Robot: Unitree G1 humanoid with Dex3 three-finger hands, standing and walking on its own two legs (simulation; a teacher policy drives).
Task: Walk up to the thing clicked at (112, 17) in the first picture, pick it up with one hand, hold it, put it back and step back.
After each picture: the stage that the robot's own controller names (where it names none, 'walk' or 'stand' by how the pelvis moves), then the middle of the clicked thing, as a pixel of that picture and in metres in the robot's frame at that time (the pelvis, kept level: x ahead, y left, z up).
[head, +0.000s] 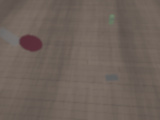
stand; (111, 19) +1.88 -0.35 -0.72
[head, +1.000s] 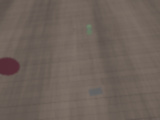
walk; (89, 29) +1.77 +0.07 -0.70
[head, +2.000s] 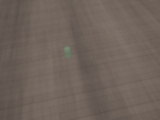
walk; (67, 52) +1.24 +0.27 -0.72
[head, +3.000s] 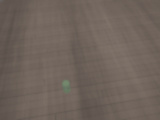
walk; (66, 86) +0.79 +0.22 -0.71
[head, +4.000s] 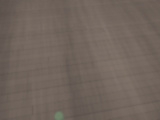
stand; (59, 118) +0.46 +0.18 -0.70
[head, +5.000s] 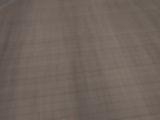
stand; out of the picture +0.45 +0.18 -0.72
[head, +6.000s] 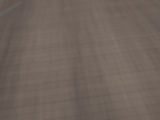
stand; out of the picture +0.41 +0.19 -0.73
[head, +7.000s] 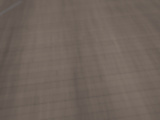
stand; out of the picture +0.41 +0.19 -0.73
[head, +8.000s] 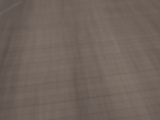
stand; out of the picture +0.40 +0.18 -0.73
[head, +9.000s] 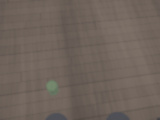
go down; (52, 88) +0.45 +0.18 -0.53
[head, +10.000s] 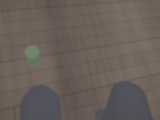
go down; (33, 56) +0.49 +0.21 -0.31
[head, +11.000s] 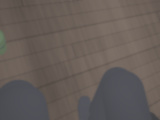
close in; out of the picture +0.48 +0.24 -0.25
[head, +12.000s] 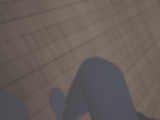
close; out of the picture +0.47 +0.27 -0.23
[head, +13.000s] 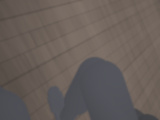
lift; out of the picture +0.46 +0.27 -0.24
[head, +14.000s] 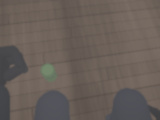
hold; (49, 73) +0.44 +0.19 -0.37
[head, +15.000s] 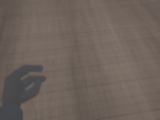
lift; out of the picture +0.38 +0.16 -0.67
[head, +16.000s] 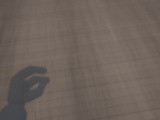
hold; out of the picture +0.37 +0.18 -0.68
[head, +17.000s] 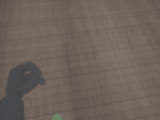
crouch; out of the picture +0.39 +0.17 -0.65
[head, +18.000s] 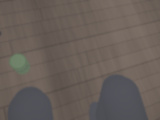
lower; (20, 64) +0.45 +0.20 -0.30
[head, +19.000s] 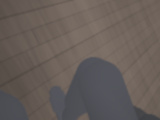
lower; out of the picture +0.42 +0.25 -0.24
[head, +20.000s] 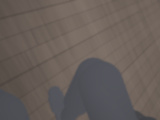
lower; out of the picture +0.42 +0.26 -0.24
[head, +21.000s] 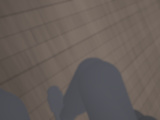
lower; out of the picture +0.42 +0.26 -0.24
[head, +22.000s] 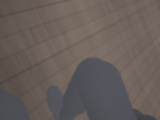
lower; out of the picture +0.42 +0.25 -0.24
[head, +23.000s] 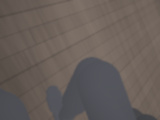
loosen; out of the picture +0.41 +0.25 -0.24
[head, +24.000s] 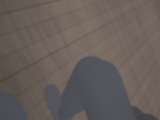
stand; out of the picture +0.35 +0.21 -0.26
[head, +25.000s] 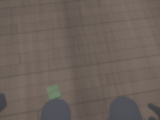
walk; (55, 96) +0.34 +0.16 -0.47
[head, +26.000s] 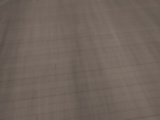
stand; out of the picture +0.27 +0.16 -0.69
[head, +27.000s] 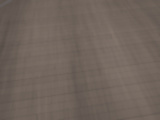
stand; out of the picture +0.29 +0.17 -0.69
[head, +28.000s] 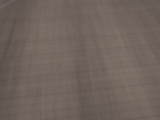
stand; out of the picture +0.29 +0.17 -0.71
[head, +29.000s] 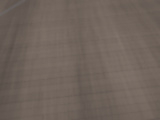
stand; out of the picture +0.29 +0.17 -0.75
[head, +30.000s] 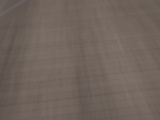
stand; out of the picture +0.27 +0.17 -0.75
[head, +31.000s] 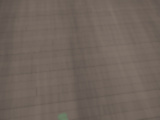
walk; out of the picture +0.35 +0.11 -0.73
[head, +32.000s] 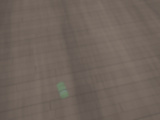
walk; (62, 90) +0.63 +0.20 -0.72
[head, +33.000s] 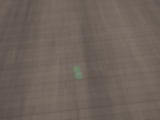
stand; (77, 72) +0.93 +0.15 -0.73
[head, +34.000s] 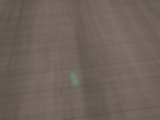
stand; (74, 79) +0.88 +0.13 -0.75
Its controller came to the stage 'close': yes
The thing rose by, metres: 0.02
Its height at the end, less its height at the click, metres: -0.02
